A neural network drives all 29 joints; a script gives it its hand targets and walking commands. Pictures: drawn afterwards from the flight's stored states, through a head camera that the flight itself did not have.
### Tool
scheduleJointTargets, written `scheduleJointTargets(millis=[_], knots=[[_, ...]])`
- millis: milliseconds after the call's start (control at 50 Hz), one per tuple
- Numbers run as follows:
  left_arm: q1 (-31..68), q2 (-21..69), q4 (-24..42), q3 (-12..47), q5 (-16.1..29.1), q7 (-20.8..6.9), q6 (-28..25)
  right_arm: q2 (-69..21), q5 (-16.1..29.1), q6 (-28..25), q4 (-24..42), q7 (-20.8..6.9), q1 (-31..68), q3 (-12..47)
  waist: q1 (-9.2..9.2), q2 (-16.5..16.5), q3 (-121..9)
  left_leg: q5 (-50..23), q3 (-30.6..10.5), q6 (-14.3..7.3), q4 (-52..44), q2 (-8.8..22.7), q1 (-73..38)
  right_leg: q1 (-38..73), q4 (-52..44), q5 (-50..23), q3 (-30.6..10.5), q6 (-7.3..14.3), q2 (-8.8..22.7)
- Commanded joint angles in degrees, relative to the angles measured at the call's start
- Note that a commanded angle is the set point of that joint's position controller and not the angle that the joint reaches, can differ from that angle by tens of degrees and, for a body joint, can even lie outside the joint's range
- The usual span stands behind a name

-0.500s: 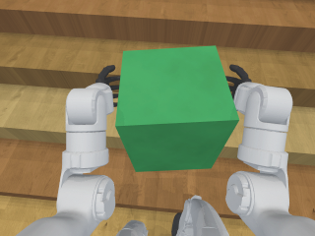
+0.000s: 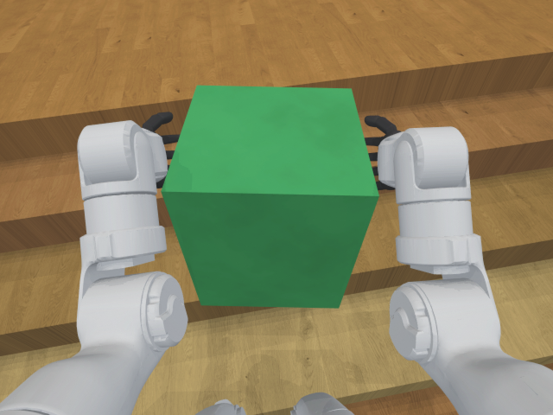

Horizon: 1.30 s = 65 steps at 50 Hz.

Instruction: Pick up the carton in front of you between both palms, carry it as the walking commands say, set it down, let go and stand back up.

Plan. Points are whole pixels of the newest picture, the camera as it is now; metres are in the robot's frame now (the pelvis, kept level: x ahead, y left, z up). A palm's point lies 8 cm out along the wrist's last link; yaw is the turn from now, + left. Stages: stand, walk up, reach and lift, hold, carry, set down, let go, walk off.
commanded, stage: carry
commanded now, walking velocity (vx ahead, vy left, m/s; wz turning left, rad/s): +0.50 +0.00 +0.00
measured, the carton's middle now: (271, 203) +0.38 -0.05 +0.10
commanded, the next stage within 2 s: none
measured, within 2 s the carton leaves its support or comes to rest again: neither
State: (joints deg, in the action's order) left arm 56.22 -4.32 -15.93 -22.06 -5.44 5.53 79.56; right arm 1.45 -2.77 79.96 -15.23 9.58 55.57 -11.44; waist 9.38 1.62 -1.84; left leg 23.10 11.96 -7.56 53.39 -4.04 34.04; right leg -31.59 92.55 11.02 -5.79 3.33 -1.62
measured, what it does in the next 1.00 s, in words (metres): climbs: right foot 0.14 m higher, then left foot 0.14 m higher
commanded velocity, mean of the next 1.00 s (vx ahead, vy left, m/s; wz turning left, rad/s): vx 0.50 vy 0.00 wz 0.00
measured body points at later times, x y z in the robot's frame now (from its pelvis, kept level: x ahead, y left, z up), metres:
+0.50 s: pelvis +0.30 -0.11 +0.17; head +0.36 -0.09 +0.61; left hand +0.67 +0.10 +0.28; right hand +0.72 -0.20 +0.29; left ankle +0.23 +0.00 -0.35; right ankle +0.33 -0.19 -0.53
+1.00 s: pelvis +0.62 -0.06 +0.34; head +0.66 -0.07 +0.78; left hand +1.04 +0.02 +0.50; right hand +0.98 -0.28 +0.50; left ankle +0.61 +0.03 -0.38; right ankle +0.64 -0.16 -0.18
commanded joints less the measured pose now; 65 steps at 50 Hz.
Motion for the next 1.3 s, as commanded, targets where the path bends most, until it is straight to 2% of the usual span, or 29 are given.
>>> scheduleJointTargets(millis=[0,140,200,220,280,300,320,340,360,420,460,520,600,660,720,760,780,800,820,840,900,1020,1080,1100,1160,1200,1220,1240,1280], knots=[[41.52,55.24,5.18,22.99,16.51,-10.96,-0.58,-72.13,35.37,-3.46,16.45,-16.11,60.88,30.84,-7.24,2.75,-26.65,-14.68,-40.36,-8.28,-24.92,18.48,-35.19,-23.36,17.00,3.43,-4.36,3.44,1.84],[36.28,54.38,3.42,27.40,15.54,-8.00,0.71,-66.02,32.05,-1.59,9.82,-16.46,50.83,24.83,-0.90,-4.16,-18.90,-16.94,-30.74,-8.78,-34.43,23.57,-49.69,-53.67,29.33,20.49,3.91,4.76,6.33],[35.46,56.56,-0.34,28.33,16.35,-8.36,0.80,-64.24,28.13,-1.30,5.73,-17.07,46.22,22.23,-4.59,-2.81,-15.05,-14.33,-20.37,-4.49,-43.63,17.62,-39.77,-42.23,3.32,16.28,10.63,3.28,9.73],[36.14,57.67,-0.56,28.95,17.48,-8.56,0.65,-64.35,27.06,-1.23,5.52,-17.31,46.54,21.46,-5.59,-6.27,-13.59,-21.12,-12.92,-4.42,-51.29,15.40,-28.22,-25.67,-12.83,14.67,14.45,4.15,9.05],[38.08,63.97,-0.05,32.40,22.01,-8.74,-0.13,-63.86,24.07,-0.90,3.28,-17.64,43.46,19.25,-15.72,-21.66,-28.15,-90.74,-0.97,-1.60,-31.08,14.49,-27.22,8.50,-24.62,1.10,22.85,6.19,-0.80],[42.30,66.49,2.57,34.07,24.15,-8.81,-0.87,-63.81,22.88,-0.95,3.48,-17.49,44.37,18.43,-18.52,-16.77,-33.39,-93.94,-1.82,0.12,-14.54,11.78,-29.47,17.03,-36.86,3.05,22.83,6.64,-4.02],[43.39,68.76,4.46,35.23,26.46,-9.18,-1.57,-62.72,21.26,-1.14,3.98,-17.04,43.66,17.67,-22.58,-9.11,-39.60,-83.07,-4.17,4.60,5.49,8.89,-25.40,29.80,-50.94,-9.77,14.96,6.65,-2.28],[42.30,72.84,6.07,37.05,29.76,-9.87,-2.32,-60.85,18.61,-1.89,5.50,-16.59,42.22,18.21,-19.40,-5.11,-32.41,-25.25,-8.37,5.06,15.50,5.11,-11.85,33.03,-62.44,-23.10,-0.17,6.81,4.89],[44.76,71.87,8.58,38.91,31.01,-10.31,-3.82,-61.46,17.20,-2.23,2.45,-16.11,37.37,16.14,-17.42,13.97,-43.53,-8.08,-17.26,8.43,48.81,-4.45,5.81,50.00,-60.40,-63.18,-31.60,19.88,21.13],[53.82,75.02,20.80,41.64,35.01,-11.28,-5.87,-58.87,14.31,-3.43,8.72,-14.88,39.58,16.45,-16.42,2.47,-37.36,-6.90,-22.12,2.38,58.45,2.20,19.10,43.23,-60.34,-13.59,-27.33,14.51,17.91],[55.77,75.80,24.05,43.89,37.09,-11.70,-6.22,-55.79,13.83,-4.00,12.25,-13.79,40.86,17.41,-14.06,1.58,-30.84,-7.17,-21.03,1.08,52.14,5.60,21.29,38.34,-63.49,-1.43,-20.06,11.16,17.17],[51.77,73.50,24.53,44.86,36.83,-11.84,-5.42,-53.36,12.89,-4.39,14.61,-12.36,36.89,20.55,-14.50,-3.11,-26.56,-2.03,-14.24,0.53,42.96,6.94,25.33,40.44,-68.25,-10.09,-14.48,11.65,18.84],[43.54,67.15,19.33,43.48,33.67,-12.02,-3.31,-51.63,12.46,-2.91,11.16,-11.67,32.19,23.41,-19.83,0.04,-24.24,15.19,-14.71,-1.34,67.56,8.44,57.14,61.77,-70.79,-15.43,-16.10,13.90,23.89],[43.33,64.91,14.89,41.16,32.80,-13.13,-2.19,-50.12,12.51,-2.07,8.19,-11.34,34.01,23.96,-14.14,-1.12,-15.94,8.18,-4.97,-0.19,36.05,10.92,35.67,37.33,-84.51,-13.50,0.70,9.62,14.15],[42.84,63.56,10.42,36.63,30.00,-13.79,-0.59,-54.08,15.97,-1.12,6.41,-11.07,36.45,25.45,-5.97,15.07,-26.32,-11.97,4.73,-2.14,16.46,1.47,-8.58,20.82,-76.27,-75.34,16.18,7.42,11.04],[42.43,63.53,8.48,34.78,27.55,-13.62,0.02,-58.47,19.01,-1.14,6.94,-11.65,40.64,27.49,2.95,9.06,-37.87,-24.30,5.04,-1.90,-5.67,-1.96,-27.85,26.23,-41.66,-90.69,17.29,3.21,8.08],[40.85,62.02,8.15,33.39,25.10,-13.15,-0.11,-61.37,23.13,-1.53,7.38,-12.31,40.35,28.44,4.68,4.37,-39.76,-32.37,-5.85,-1.62,-24.09,0.95,-37.07,19.54,-22.74,-56.47,12.46,-0.22,3.46],[36.25,62.49,5.82,30.90,22.73,-12.69,-0.36,-64.24,25.11,-2.50,8.03,-13.18,38.36,28.95,-0.95,-11.54,-43.00,-76.82,-37.04,-14.11,-19.75,20.00,-56.04,-7.52,5.88,5.34,5.04,-4.37,-5.56],[31.35,59.92,3.68,28.67,20.08,-12.28,-0.71,-66.96,27.31,-3.15,9.49,-14.04,40.13,29.24,0.74,-9.58,-48.58,-79.36,-48.17,-18.69,-18.07,22.54,-56.85,-13.11,22.89,5.22,-6.36,-2.46,-7.26],[33.41,60.90,5.69,28.47,18.90,-12.07,-1.15,-67.77,29.10,-4.05,14.16,-14.69,45.90,30.27,-0.60,-5.50,-45.46,-55.92,-48.67,-17.24,-18.73,22.09,-53.42,-19.91,26.34,6.28,-7.13,-0.44,-4.79],[39.49,56.53,10.94,28.00,17.11,-10.35,-1.88,-72.43,35.51,-4.84,21.98,-16.53,58.54,33.91,-6.48,-0.24,-27.20,-10.83,-38.12,-6.64,-25.13,19.80,-36.35,-24.80,15.15,5.63,-3.22,3.41,3.19],[35.51,53.11,8.11,30.39,15.45,-7.54,-0.46,-64.79,32.58,-2.04,13.60,-16.69,49.38,28.26,-0.19,-4.85,-20.72,-22.39,-31.60,-9.53,-33.12,25.01,-53.54,-55.34,29.38,23.43,3.08,5.30,5.70],[35.39,52.39,3.80,30.20,15.56,-7.49,0.65,-62.09,29.66,-1.02,8.35,-17.09,46.51,25.12,-4.49,-2.00,-15.83,-15.75,-20.25,-4.30,-43.58,18.35,-41.99,-43.88,2.79,18.32,10.87,4.08,9.22],[36.91,53.28,3.32,30.39,16.45,-7.60,0.86,-62.01,28.77,-0.72,7.69,-17.26,47.24,24.04,-5.70,-5.05,-13.89,-20.53,-13.30,-4.43,-51.90,16.25,-29.28,-26.66,-12.45,15.07,14.72,4.93,8.90],[39.54,58.64,1.74,32.29,21.00,-7.80,1.27,-60.42,25.61,0.78,5.04,-17.28,46.78,20.20,-16.13,-18.75,-28.01,-90.87,-1.33,-1.41,-29.44,13.57,-27.66,8.59,-25.02,-0.64,22.11,6.77,-0.74],[42.81,64.50,3.16,34.42,25.93,-8.40,0.58,-60.02,21.90,0.75,3.17,-16.66,43.80,18.06,-23.48,-9.29,-39.54,-83.09,-4.29,4.48,6.72,8.95,-26.06,29.95,-55.61,-12.09,17.44,4.55,-4.22],[43.31,69.18,5.00,35.90,29.60,-9.49,-0.18,-58.65,18.78,0.18,4.04,-16.41,43.05,16.90,-17.32,-4.63,-32.29,-18.21,-9.19,4.75,18.50,5.26,-9.49,36.71,-62.02,-30.94,-0.72,6.01,6.98],[45.79,69.32,6.03,36.67,30.83,-10.02,-1.36,-58.03,17.13,0.19,-0.42,-15.85,38.45,14.21,-15.35,12.70,-44.81,-5.59,-20.95,7.94,47.55,-2.83,5.13,54.62,-53.60,-78.31,-26.45,15.97,22.20],[53.70,71.91,15.15,37.65,33.20,-11.01,-3.19,-58.87,15.58,-1.00,4.35,-15.29,40.56,14.59,-16.74,4.35,-43.22,-8.41,-22.31,3.65,60.91,-0.11,15.39,47.30,-60.80,-25.63,-32.66,19.41,20.05]])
